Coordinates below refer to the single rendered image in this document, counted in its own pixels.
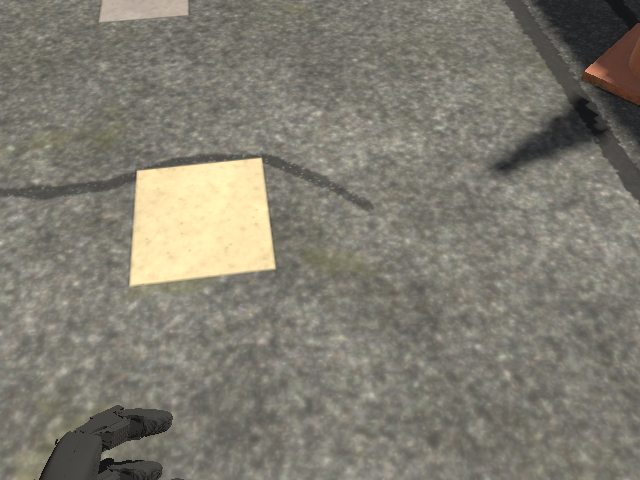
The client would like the robot left hand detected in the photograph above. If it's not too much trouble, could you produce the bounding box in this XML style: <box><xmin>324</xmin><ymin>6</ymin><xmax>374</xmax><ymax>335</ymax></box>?
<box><xmin>34</xmin><ymin>405</ymin><xmax>184</xmax><ymax>480</ymax></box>

